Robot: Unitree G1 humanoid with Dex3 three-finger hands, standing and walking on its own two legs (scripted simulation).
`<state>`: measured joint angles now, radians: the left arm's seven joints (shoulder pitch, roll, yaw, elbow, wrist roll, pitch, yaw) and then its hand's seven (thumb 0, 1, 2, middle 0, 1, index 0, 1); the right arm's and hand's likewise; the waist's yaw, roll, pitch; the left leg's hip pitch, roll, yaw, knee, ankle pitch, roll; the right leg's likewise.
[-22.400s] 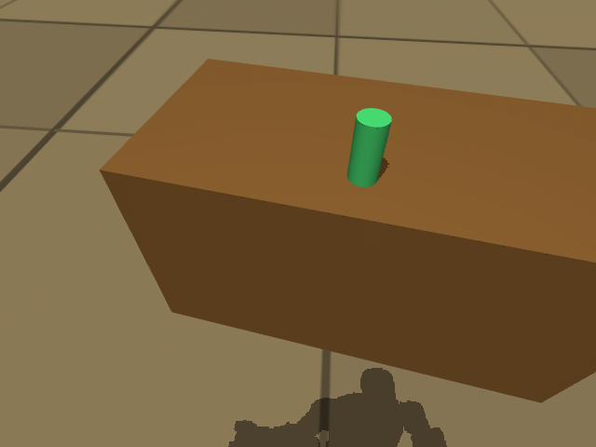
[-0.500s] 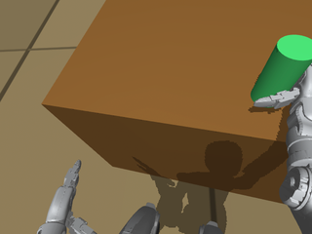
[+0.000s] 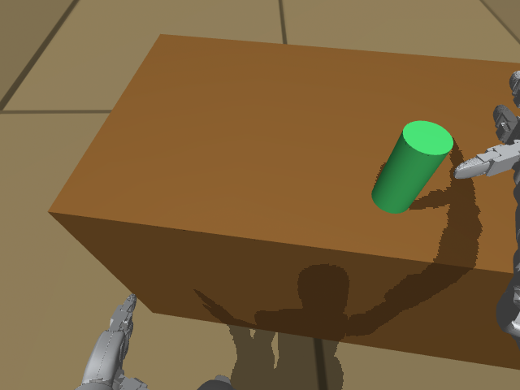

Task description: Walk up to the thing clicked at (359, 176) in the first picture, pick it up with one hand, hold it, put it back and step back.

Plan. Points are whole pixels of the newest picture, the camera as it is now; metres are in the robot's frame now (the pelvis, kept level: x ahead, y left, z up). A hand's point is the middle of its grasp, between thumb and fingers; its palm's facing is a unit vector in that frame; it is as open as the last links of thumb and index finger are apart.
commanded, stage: sink last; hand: right
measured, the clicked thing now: (406, 171) +0.51 -0.17 +0.05
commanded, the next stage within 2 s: home in 1.16 s
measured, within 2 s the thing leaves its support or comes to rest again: neither
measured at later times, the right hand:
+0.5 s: hand out of the picture +0.36 -0.29 +0.12, palm faces +0.29 +0.90 -0.33, open 17.7 cm
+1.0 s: hand out of the picture +0.16 -0.25 +0.12, palm faces +0.39 +0.85 -0.35, open 17.7 cm
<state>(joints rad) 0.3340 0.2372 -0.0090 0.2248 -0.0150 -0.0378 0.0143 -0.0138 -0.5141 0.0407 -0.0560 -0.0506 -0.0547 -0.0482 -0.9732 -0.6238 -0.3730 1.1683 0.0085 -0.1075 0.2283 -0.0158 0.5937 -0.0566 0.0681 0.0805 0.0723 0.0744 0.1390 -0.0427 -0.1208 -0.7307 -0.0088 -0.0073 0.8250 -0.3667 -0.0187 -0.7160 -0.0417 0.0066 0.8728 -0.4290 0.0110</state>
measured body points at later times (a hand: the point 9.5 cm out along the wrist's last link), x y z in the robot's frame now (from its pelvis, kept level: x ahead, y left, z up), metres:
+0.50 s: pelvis +0.02 -0.01 +0.02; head +0.03 +0.00 +0.47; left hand +0.19 +0.25 -0.03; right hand +0.34 -0.34 +0.14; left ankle +0.01 +0.13 -0.70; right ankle -0.01 -0.13 -0.70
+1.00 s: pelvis +0.00 +0.01 +0.02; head -0.01 +0.03 +0.47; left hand +0.18 +0.26 -0.03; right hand +0.13 -0.29 +0.14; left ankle +0.01 +0.13 -0.70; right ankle -0.01 -0.13 -0.70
